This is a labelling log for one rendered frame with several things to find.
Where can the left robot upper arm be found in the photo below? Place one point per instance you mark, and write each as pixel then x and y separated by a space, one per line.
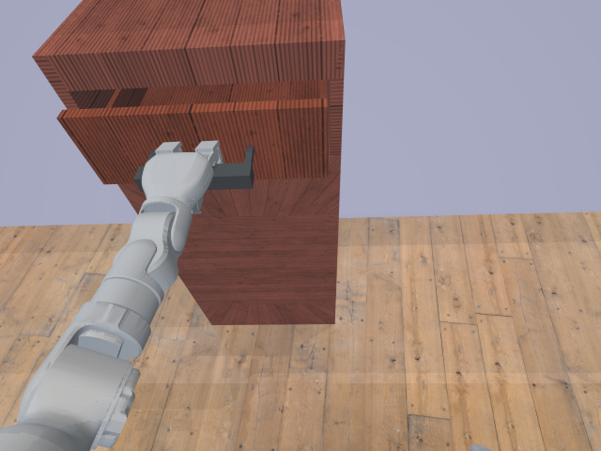
pixel 83 402

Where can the drawer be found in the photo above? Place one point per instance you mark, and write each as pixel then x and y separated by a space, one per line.
pixel 286 122

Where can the robot left hand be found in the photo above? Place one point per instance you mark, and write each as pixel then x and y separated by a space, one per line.
pixel 184 176

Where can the left robot forearm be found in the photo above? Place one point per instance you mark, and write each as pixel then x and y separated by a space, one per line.
pixel 117 320

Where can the cabinet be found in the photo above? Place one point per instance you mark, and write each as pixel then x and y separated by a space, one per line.
pixel 261 256

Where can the handle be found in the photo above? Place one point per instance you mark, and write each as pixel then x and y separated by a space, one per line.
pixel 226 175

